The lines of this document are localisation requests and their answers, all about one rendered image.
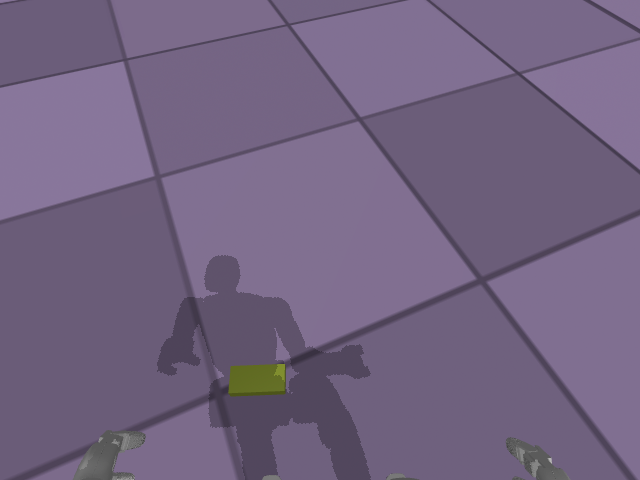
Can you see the small box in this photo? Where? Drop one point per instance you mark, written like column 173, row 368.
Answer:
column 253, row 380

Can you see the right robot hand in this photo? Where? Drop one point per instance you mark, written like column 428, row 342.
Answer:
column 537, row 462

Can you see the left robot hand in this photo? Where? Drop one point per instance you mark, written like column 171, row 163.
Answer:
column 100, row 459

